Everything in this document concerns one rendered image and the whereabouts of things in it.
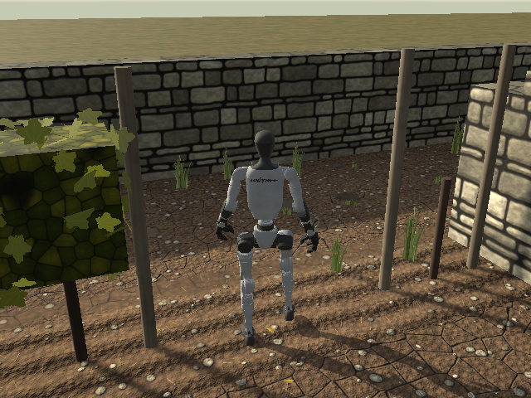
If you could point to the left robot hand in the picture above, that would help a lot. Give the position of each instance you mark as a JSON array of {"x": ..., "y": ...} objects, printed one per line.
[{"x": 219, "y": 230}]

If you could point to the left robot upper arm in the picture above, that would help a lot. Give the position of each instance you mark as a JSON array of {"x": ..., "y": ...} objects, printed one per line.
[{"x": 238, "y": 175}]

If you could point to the right robot hand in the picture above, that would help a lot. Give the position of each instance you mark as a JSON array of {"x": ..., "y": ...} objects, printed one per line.
[{"x": 313, "y": 240}]

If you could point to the robot left forearm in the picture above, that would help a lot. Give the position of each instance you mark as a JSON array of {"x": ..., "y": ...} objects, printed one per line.
[{"x": 224, "y": 216}]

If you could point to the right robot upper arm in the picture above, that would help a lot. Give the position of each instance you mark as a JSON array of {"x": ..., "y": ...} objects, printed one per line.
[{"x": 291, "y": 175}]

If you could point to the left robot thigh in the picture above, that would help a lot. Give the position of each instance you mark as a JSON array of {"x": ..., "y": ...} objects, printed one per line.
[{"x": 245, "y": 244}]

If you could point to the humanoid robot head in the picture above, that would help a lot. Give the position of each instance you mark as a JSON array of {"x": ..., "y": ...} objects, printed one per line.
[{"x": 264, "y": 142}]

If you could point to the robot right forearm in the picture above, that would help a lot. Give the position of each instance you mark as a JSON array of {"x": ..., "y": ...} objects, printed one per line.
[{"x": 306, "y": 221}]

